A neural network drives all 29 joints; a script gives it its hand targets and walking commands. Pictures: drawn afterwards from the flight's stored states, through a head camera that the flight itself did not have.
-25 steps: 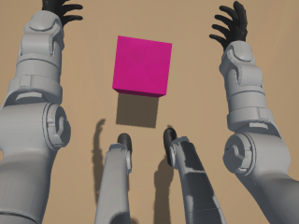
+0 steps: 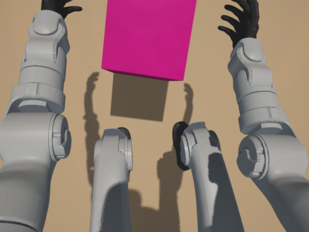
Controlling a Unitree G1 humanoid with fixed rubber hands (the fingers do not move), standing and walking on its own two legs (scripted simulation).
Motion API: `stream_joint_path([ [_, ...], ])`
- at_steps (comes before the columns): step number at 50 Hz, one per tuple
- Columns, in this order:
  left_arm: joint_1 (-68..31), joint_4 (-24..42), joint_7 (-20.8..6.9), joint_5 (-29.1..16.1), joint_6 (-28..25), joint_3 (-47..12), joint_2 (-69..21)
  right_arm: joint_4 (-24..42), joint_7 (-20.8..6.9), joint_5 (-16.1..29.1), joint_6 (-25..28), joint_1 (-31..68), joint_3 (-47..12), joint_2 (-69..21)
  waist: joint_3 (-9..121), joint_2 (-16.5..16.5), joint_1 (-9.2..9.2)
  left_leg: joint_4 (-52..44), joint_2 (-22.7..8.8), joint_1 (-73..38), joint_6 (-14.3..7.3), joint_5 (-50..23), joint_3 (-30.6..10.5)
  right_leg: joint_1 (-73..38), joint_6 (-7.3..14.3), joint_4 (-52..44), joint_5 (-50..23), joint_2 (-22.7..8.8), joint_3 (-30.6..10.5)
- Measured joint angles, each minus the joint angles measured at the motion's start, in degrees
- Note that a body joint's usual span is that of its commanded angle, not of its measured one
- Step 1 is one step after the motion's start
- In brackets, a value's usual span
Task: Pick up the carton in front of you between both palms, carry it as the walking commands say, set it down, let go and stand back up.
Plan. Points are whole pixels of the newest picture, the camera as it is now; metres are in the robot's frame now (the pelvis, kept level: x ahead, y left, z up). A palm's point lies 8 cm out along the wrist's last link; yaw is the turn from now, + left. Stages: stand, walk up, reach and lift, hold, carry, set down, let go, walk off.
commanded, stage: reach and lift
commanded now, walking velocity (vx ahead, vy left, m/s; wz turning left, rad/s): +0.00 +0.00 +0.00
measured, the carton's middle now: (146, 43) +0.52 +0.02 -0.37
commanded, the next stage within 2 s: none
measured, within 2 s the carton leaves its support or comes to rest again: leaves its support in 1.16 s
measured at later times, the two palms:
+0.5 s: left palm (82, 29) +0.54 +0.19 -0.30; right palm (214, 45) +0.50 -0.17 -0.30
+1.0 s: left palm (93, 27) +0.54 +0.16 -0.29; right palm (204, 42) +0.51 -0.14 -0.29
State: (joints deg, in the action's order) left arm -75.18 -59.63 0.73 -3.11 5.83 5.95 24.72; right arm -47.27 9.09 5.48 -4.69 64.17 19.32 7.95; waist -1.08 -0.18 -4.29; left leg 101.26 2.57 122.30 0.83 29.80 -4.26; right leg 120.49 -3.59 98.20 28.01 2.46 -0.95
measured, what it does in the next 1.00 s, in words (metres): lowers itself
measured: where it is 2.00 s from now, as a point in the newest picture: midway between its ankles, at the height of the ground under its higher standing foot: (153, 157)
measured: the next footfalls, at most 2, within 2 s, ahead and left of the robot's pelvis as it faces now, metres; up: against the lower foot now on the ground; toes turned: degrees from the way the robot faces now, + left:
none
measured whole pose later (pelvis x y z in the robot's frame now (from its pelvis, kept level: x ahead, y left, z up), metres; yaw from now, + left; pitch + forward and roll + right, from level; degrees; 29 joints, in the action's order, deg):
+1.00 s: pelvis -0.03 +0.00 -0.11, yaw -1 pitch +37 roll -4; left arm -94.8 -74.9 3.1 -10.4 4.0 -5.0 24.8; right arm -64.0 12.1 10.1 -2.6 85.7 14.2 10.0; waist -22.8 -2.2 -2.8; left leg 125.4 1.2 130.1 0.4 32.2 -3.5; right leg 128.6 -4.1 122.3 30.8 3.2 -0.4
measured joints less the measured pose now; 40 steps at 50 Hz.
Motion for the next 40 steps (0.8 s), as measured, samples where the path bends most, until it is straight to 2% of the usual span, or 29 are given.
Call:
stream_joint_path([
  [1,-0.67,0.05,0.18,-1.33,0.16,-1.12,0.66,0.02,0.43,0.91,-0.28,0.64,-0.7,0.54,-0.89,-0.07,-0.11,1.94,0.16,1.18,0.82,-0.24,0.01,1.13,-0.17,1.99,-1.06,-0.08,0.01],
  [7,-7.12,-3.25,0.36,-5.28,1.26,-5.53,3.63,-2.42,1.6,4.54,-1.93,6.2,-3.41,2.37,-6.99,-0.66,-0.28,11.17,0.23,6.11,0.13,0.46,-0.07,5.91,-0.3,11.31,1.67,0.17,0.46],
  [17,-16.32,-12.63,0.25,-6.94,-0.4,-8.17,4.94,-12.81,0.96,4.61,-0.17,16.32,-4.09,3.83,-17.21,-1.53,0.05,20.06,-0.33,8.99,-0.31,0.72,0.39,8.71,-1.09,19.86,1.66,0.62,0.42],
  [23,-16.34,-11.82,1.15,-9.24,-1.89,-10.03,5.38,-15.06,1.17,6.32,1.65,18.6,-6.43,5.21,-22.39,-1.83,0.46,23.86,-1.37,7.91,-0.98,2.63,1.22,7.92,-1.07,23.7,3.2,0.52,0.21],
  [29,-15.72,-10.38,1.95,-10.39,-2.43,-11.45,4.32,-14.79,1.27,8.52,2.54,18.05,-8.5,6.19,-21.47,-2.02,0.78,25.75,-1.59,8.23,-0.88,4.14,1.26,8.44,-0.77,25.68,4.57,0.36,0.36],
  [40,-14.77,-12.22,1.78,-8.77,-2.7,-9.75,2.46,-15.6,1.48,7.13,2.73,17.2,-7.87,4.01,-19.14,-1.95,0.78,25.03,-1.48,8.8,-0.3,3.5,0.8,9.19,-0.25,25.06,3.87,0.31,0.79],
])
